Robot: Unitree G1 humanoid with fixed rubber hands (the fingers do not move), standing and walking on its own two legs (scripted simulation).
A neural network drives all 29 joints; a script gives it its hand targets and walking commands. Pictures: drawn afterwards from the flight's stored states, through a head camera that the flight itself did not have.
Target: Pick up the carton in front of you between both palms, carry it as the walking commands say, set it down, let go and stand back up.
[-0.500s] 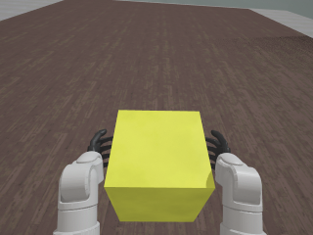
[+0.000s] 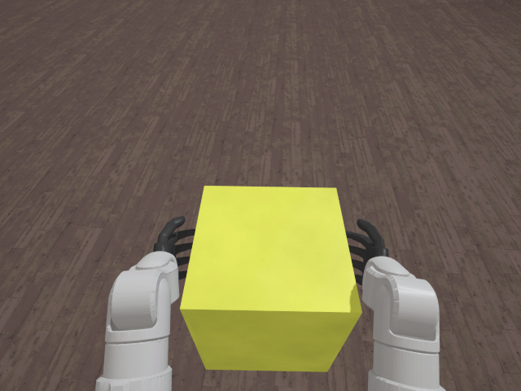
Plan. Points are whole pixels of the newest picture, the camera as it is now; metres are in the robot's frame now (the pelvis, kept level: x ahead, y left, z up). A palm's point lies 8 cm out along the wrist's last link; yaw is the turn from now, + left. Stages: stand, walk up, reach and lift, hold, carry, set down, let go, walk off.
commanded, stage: carry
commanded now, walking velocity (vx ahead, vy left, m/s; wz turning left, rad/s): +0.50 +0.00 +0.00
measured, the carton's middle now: (268, 282) +0.28 +0.00 +0.00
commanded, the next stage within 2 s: none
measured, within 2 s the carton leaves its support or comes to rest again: neither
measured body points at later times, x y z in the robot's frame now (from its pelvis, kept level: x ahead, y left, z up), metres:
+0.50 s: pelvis +0.34 +0.03 +0.00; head +0.33 +0.04 +0.44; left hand +0.62 +0.15 +0.05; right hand +0.60 -0.15 +0.07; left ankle +0.38 +0.11 -0.74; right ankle +0.16 -0.06 -0.64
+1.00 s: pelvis +0.58 -0.02 +0.00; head +0.60 -0.02 +0.45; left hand +0.86 +0.14 +0.06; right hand +0.87 -0.17 +0.06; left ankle +0.41 +0.11 -0.72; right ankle +0.62 -0.11 -0.74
